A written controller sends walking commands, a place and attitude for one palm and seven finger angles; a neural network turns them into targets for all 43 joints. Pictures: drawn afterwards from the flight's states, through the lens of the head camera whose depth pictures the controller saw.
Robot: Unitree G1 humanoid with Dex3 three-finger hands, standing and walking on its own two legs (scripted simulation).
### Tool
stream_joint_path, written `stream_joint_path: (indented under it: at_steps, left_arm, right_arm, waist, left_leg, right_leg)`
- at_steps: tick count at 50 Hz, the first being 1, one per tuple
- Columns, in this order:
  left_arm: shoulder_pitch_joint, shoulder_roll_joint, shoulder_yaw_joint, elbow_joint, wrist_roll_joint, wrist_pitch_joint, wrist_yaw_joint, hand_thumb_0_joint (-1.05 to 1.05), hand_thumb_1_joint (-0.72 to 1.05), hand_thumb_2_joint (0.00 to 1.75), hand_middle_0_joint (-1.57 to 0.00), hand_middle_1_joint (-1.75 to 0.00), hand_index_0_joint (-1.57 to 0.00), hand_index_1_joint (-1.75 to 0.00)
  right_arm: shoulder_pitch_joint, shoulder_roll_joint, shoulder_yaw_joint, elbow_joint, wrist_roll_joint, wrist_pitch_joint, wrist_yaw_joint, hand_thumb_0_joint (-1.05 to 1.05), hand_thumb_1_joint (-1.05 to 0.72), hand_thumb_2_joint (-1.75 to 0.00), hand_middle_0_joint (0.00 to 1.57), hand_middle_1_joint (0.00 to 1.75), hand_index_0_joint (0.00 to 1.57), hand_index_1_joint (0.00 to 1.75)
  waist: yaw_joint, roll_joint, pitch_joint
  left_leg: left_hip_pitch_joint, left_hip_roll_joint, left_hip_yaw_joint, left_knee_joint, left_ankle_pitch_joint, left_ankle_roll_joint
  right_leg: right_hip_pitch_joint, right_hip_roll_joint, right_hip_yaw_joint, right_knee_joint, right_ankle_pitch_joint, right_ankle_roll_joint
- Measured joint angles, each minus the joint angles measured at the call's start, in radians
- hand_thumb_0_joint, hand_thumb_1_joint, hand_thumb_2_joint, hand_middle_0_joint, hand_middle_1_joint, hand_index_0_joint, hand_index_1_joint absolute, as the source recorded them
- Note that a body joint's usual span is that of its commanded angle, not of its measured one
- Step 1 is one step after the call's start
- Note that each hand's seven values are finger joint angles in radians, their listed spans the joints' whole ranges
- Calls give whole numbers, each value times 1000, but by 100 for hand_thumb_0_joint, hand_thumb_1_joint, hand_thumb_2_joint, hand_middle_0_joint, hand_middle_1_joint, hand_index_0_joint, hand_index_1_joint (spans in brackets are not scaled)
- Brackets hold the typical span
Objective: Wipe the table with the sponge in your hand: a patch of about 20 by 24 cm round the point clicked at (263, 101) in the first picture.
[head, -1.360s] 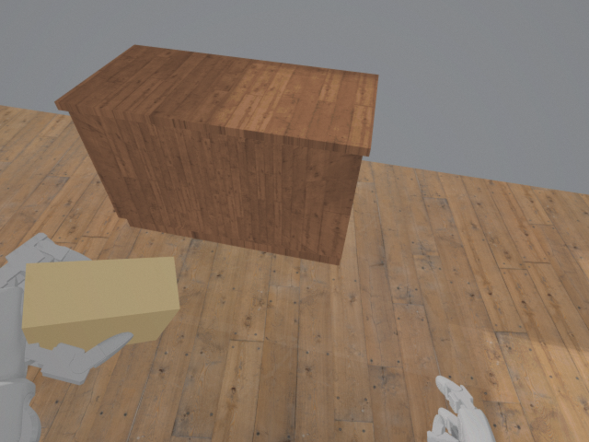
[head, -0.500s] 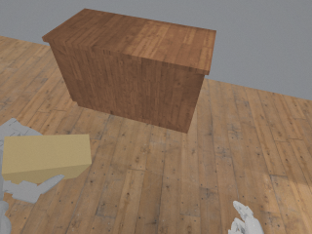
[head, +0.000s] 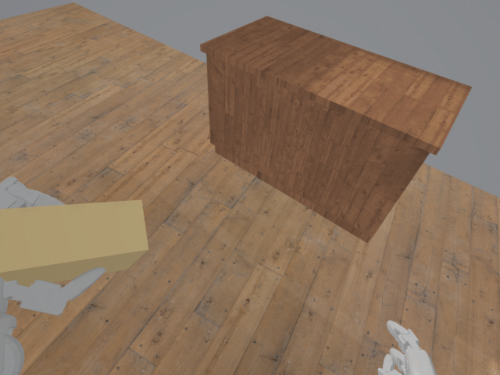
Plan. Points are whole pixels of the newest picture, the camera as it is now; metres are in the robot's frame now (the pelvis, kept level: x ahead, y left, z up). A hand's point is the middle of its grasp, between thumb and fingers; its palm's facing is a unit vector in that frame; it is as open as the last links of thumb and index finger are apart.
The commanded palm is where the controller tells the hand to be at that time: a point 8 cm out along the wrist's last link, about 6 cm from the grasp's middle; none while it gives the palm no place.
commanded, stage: walk to a spot facing it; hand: left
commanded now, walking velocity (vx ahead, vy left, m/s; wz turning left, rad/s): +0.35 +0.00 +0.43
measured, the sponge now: (97, 243) +0.22 +0.21 +0.16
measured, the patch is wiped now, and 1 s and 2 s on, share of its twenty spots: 0.00 0.00 0.00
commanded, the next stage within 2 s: none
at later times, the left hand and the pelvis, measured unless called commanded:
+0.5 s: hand (78, 242) +0.22 +0.22 +0.17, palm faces +0.55 -0.72 -0.42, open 9.9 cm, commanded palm +0.15 +0.26 +0.19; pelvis +0.06 -0.05 +0.01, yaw +13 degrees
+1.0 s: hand (58, 170) +0.30 +0.27 +0.20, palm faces +0.65 -0.64 -0.41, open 9.8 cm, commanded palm +0.24 +0.29 +0.19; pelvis +0.17 -0.02 +0.02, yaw +19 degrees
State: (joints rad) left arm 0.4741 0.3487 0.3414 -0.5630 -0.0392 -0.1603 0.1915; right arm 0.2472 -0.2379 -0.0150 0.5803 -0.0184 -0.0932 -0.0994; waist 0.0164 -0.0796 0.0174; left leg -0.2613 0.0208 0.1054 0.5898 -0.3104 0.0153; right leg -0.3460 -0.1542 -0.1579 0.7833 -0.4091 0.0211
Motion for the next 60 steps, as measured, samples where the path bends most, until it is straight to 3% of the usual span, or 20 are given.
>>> stream_joint_path:
  at_steps: [3,5,10,15,17,18,19,21,23,25,30,36,39,42,44,48,52,55,57,60]
  left_arm:
    - [-29,17,18,27,22,-16,-9,-1,-46,98,-78,-132,-78,-132]
    - [-40,26,19,37,29,-20,-21,-1,-46,98,-78,-132,-78,-132]
    - [-11,2,6,51,22,-38,-38,-1,-47,98,-78,-132,-78,-132]
    - [-22,-2,-5,128,23,-35,-47,-1,-47,98,-78,-132,-78,-132]
    - [-39,14,0,144,26,-20,-45,-1,-47,98,-78,-132,-78,-132]
    - [-57,18,-2,146,33,-13,-45,-1,-47,98,-78,-132,-78,-132]
    - [-80,9,-12,151,35,-6,-47,-1,-47,98,-78,-132,-78,-132]
    - [-101,-19,-34,157,34,-4,-52,-1,-47,98,-78,-132,-78,-132]
    - [-73,-34,-41,145,31,-12,-60,-1,-47,98,-78,-132,-78,-132]
    - [-28,-28,-38,121,32,-19,-66,-1,-47,98,-78,-132,-78,-132]
    - [38,25,0,66,23,-40,-51,-1,-47,98,-78,-132,-78,-132]
    - [28,18,17,31,15,-40,-8,-1,-47,98,-78,-132,-78,-132]
    - [-2,2,14,20,13,-38,7,-1,-47,98,-78,-132,-78,-132]
    - [-69,4,14,81,26,-41,3,-1,-47,98,-78,-132,-78,-132]
    - [-83,14,14,96,33,-26,-8,-1,-47,98,-78,-132,-78,-132]
    - [-22,18,15,37,28,-39,-25,-1,-47,98,-78,-132,-78,-132]
    - [19,24,18,29,20,-72,-38,-1,-47,98,-78,-132,-78,-132]
    - [1,41,30,72,20,-65,-40,-1,-47,98,-78,-133,-78,-132]
    - [-42,31,22,105,27,-51,-41,-1,-47,98,-78,-133,-78,-132]
    - [-73,-23,-6,153,23,-36,-49,-1,-47,98,-78,-133,-78,-132]
  right_arm:
    - [-20,41,1,19,11,-18,19,1,-91,-90,20,30,20,30]
    - [-14,71,13,32,20,-23,36,1,-91,-90,20,30,20,30]
    - [16,115,49,47,25,-37,52,1,-90,-90,20,30,20,30]
    - [30,122,71,68,15,-39,38,1,-90,-90,21,30,21,30]
    - [28,119,75,68,12,-32,34,1,-90,-90,21,30,21,30]
    - [21,111,72,69,12,-26,34,1,-90,-90,21,30,21,30]
    - [4,95,65,78,11,-17,34,1,-90,-90,21,30,21,30]
    - [-30,60,48,106,5,2,39,1,-90,-90,21,30,21,30]
    - [-48,31,30,114,6,22,42,1,-90,-90,21,30,21,30]
    - [-50,13,11,103,10,35,36,1,-90,-90,20,30,21,30]
    - [-18,-18,-23,54,13,32,21,1,-91,-90,20,30,20,30]
    - [16,-32,-37,19,14,23,12,1,-91,-90,20,30,20,30]
    - [10,-24,-29,0,17,20,4,1,-91,-90,20,30,20,30]
    - [-35,35,-12,18,20,12,12,1,-91,-90,20,30,20,30]
    - [-49,76,8,27,22,6,27,1,-91,-90,20,30,20,30]
    - [-37,135,47,30,21,-21,53,1,-90,-90,20,30,20,30]
    - [-7,149,65,40,17,-30,54,1,-90,-90,20,30,21,30]
    - [8,138,67,46,19,-15,43,1,-90,-90,21,30,21,30]
    - [-7,109,56,66,23,2,39,1,-90,-90,21,30,21,30]
    - [-44,44,30,115,24,31,42,1,-90,-90,21,30,21,30]
  waist:
    - [-14,12,11]
    - [-17,27,2]
    - [0,70,-17]
    - [23,112,-18]
    - [21,111,-14]
    - [20,112,-9]
    - [18,120,6]
    - [15,126,33]
    - [5,120,41]
    - [-10,108,40]
    - [-20,63,27]
    - [6,34,12]
    - [13,30,10]
    - [-4,17,27]
    - [-19,27,25]
    - [-17,64,19]
    - [4,114,18]
    - [13,132,15]
    - [16,143,25]
    - [19,151,46]
  left_leg:
    - [-3,0,-43,37,-16,-1]
    - [12,6,-78,12,-10,-2]
    - [68,20,-121,-71,22,-9]
    - [91,28,-153,-73,-1,-16]
    - [62,25,-167,1,-52,-15]
    - [21,25,-166,88,-103,2]
    - [-30,20,-169,214,-149,10]
    - [-127,2,-156,457,-149,5]
    - [-204,1,-119,608,-95,-13]
    - [-251,15,-84,639,-51,-29]
    - [-245,49,-12,382,-1,-32]
    - [-112,45,50,53,-3,-10]
    - [-40,33,62,-42,95,14]
    - [-42,28,50,30,56,14]
    - [-29,34,29,17,38,10]
    - [14,60,7,-51,50,-11]
    - [52,83,-17,-78,34,-33]
    - [36,88,-45,9,-35,-39]
    - [-45,80,-65,232,-126,-12]
    - [-170,44,-79,551,-136,-12]
  right_leg:
    - [-110,55,84,317,-107,17]
    - [-162,73,94,385,-77,27]
    - [-187,62,68,250,35,41]
    - [-71,83,29,-23,48,44]
    - [15,99,16,-168,34,34]
    - [18,102,12,-191,109,7]
    - [6,99,-1,-162,162,-30]
    - [8,87,-18,-125,156,-68]
    - [29,79,-25,-145,142,-73]
    - [59,73,-36,-192,150,-70]
    - [116,54,-64,-289,168,-67]
    - [155,33,-85,-256,101,-42]
    - [131,20,-68,-117,13,-22]
    - [18,47,46,196,-105,-10]
    - [-57,62,73,302,-100,-1]
    - [-129,47,54,203,-10,14]
    - [-85,51,9,-18,49,29]
    - [8,71,-21,-192,81,17]
    - [-1,64,-33,-155,192,-30]
    - [24,52,-47,-118,118,-51]
